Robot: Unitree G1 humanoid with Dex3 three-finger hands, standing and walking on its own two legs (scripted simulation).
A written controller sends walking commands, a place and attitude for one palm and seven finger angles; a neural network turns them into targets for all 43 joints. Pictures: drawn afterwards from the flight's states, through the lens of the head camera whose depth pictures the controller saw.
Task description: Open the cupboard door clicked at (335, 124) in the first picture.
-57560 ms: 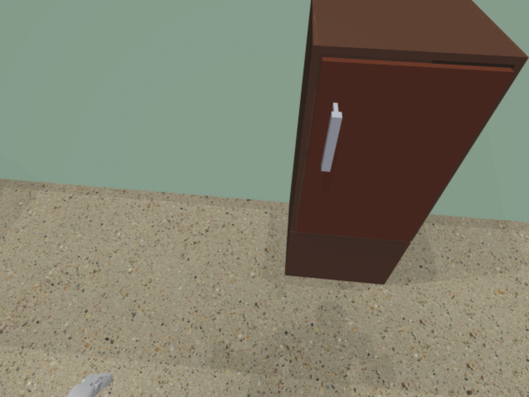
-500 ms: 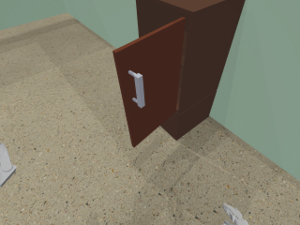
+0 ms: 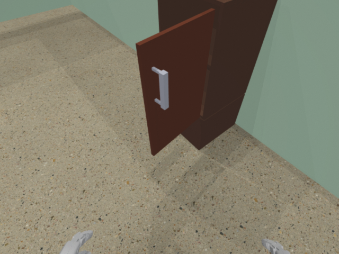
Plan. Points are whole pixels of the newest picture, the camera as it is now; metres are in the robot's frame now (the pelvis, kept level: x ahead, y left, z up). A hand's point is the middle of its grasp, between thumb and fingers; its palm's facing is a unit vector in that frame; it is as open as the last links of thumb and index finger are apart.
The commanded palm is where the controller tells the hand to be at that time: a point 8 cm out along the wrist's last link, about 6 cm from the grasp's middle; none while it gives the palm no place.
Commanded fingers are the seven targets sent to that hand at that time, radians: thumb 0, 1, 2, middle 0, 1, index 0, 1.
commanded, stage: let the arm hang, fingers relaxed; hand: left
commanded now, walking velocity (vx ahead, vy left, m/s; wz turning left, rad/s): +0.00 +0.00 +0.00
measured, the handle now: (160, 88) +0.64 +0.06 +0.01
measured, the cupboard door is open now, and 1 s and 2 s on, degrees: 97 97 97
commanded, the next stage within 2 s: look to check the result in 0.84 s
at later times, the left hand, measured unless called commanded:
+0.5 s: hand out of the picture -0.06 +0.19 -0.16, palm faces +0.05 -0.98 -0.21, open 7.3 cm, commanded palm none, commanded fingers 0.00 0.90 0.90 -0.20 -0.30 -0.20 -0.30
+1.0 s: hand out of the picture -0.01 +0.18 -0.17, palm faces +0.04 -0.98 -0.18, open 7.3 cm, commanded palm none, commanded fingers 0.00 0.90 0.90 -0.20 -0.30 -0.20 -0.30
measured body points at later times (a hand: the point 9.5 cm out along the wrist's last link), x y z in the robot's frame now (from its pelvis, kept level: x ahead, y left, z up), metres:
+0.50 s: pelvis -0.02 +0.01 +0.01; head -0.01 +0.01 +0.46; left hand -0.06 +0.24 -0.15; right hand -0.04 -0.19 -0.16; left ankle +0.04 +0.11 -0.73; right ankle +0.00 -0.09 -0.73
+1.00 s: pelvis +0.00 +0.01 +0.01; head +0.02 +0.01 +0.46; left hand -0.01 +0.23 -0.15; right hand -0.01 -0.20 -0.15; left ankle +0.04 +0.11 -0.73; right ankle +0.00 -0.09 -0.73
